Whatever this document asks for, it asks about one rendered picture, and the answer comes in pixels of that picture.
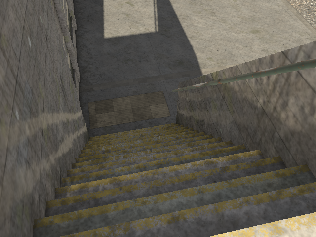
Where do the stairs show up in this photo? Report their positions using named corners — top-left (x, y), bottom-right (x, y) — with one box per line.
top-left (33, 122), bottom-right (316, 237)

